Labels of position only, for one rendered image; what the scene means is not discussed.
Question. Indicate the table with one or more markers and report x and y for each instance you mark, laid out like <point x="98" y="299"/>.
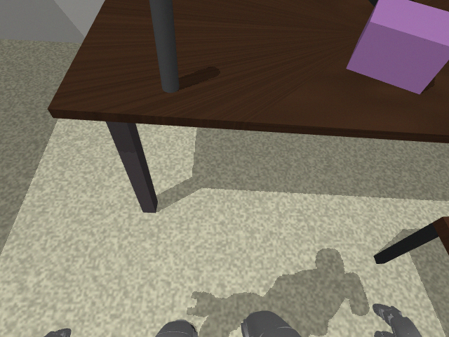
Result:
<point x="252" y="65"/>

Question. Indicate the chair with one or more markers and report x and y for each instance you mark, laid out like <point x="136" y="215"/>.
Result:
<point x="438" y="228"/>

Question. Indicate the right robot hand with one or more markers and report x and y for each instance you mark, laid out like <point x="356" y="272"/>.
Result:
<point x="401" y="326"/>

